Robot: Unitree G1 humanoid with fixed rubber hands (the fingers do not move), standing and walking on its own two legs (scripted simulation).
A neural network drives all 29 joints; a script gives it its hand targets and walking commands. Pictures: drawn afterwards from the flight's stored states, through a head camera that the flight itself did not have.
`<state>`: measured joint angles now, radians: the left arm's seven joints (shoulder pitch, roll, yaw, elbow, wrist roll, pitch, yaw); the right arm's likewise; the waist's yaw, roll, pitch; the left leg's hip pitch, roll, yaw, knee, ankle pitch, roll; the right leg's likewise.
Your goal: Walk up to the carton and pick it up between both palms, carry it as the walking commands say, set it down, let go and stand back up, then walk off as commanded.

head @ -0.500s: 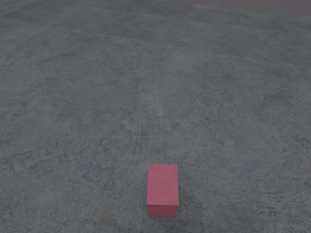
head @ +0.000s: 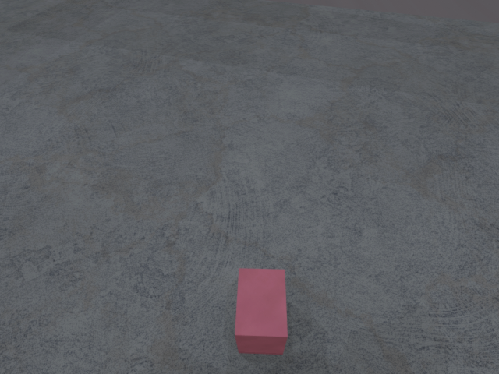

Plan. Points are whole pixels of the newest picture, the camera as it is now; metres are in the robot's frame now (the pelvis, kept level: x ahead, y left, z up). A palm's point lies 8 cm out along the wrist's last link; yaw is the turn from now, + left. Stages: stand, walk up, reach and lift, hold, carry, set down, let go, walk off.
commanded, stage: walk up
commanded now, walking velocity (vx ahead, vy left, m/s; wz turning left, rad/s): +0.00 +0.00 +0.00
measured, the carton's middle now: (261, 312) +0.41 +0.01 -0.65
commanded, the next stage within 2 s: stand in 0.02 s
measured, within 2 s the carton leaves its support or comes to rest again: neither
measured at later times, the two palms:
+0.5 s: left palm (146, 365) +0.15 +0.21 -0.13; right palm (393, 359) +0.17 -0.22 -0.13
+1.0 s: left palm (159, 359) +0.17 +0.21 -0.18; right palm (365, 360) +0.18 -0.18 -0.17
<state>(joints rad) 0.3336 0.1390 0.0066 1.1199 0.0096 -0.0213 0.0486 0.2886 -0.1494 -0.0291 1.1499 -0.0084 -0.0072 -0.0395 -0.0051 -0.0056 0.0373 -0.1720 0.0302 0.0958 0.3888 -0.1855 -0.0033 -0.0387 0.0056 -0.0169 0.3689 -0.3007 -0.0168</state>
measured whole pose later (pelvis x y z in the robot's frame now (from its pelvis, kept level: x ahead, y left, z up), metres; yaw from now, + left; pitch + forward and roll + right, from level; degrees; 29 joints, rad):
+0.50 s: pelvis -0.01 +0.00 -0.02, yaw +1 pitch +12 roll +0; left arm -0.03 0.18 -0.02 0.59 -0.03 0.64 0.04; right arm -0.06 -0.19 0.03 0.66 0.02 0.61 -0.02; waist 0.01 -0.03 -0.09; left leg -0.58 0.03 0.05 0.63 -0.25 0.01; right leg -0.46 0.01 -0.04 0.65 -0.39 -0.03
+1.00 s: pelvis -0.09 +0.01 -0.08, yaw +1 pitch +13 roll -1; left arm -0.27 0.13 0.12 0.54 0.04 0.54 0.01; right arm -0.28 -0.10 -0.08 0.53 -0.02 0.51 -0.03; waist -0.02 0.00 0.06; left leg -0.94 0.04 0.04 0.99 -0.29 0.02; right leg -0.82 0.00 -0.04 1.06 -0.47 -0.02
